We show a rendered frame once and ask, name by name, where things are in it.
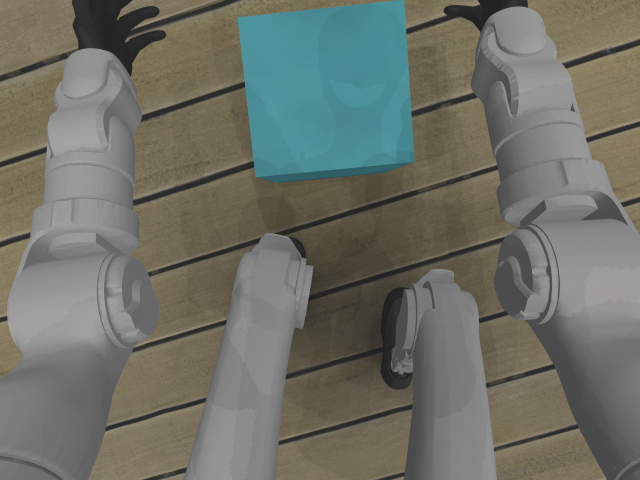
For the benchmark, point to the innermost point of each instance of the robot left hand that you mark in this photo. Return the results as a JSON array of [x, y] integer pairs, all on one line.
[[96, 26]]

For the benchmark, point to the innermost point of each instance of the left robot upper arm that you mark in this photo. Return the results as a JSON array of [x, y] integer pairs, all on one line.
[[76, 322]]

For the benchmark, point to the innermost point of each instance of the right robot upper arm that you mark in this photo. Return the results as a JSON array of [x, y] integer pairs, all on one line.
[[577, 284]]

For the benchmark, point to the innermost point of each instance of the robot left foot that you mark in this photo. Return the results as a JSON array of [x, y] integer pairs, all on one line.
[[299, 247]]

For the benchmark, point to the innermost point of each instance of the robot right shin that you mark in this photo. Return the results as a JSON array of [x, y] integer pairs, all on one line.
[[401, 361]]

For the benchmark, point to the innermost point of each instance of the right robot forearm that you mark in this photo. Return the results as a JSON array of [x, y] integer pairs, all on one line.
[[537, 136]]

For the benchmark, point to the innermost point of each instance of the robot right hand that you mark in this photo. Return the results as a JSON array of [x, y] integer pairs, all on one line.
[[479, 16]]

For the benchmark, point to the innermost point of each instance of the left robot forearm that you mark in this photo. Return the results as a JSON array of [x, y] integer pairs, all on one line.
[[90, 165]]

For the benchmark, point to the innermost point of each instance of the carton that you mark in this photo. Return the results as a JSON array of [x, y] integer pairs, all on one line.
[[328, 91]]

